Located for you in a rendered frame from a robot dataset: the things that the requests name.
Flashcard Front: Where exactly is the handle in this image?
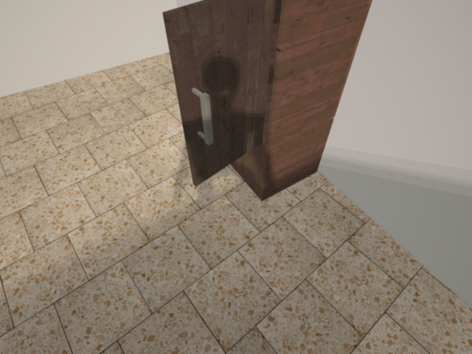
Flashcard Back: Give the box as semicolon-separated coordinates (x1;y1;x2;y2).
192;88;214;145

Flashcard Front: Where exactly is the cupboard door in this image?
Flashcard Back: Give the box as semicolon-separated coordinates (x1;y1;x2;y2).
163;0;276;187

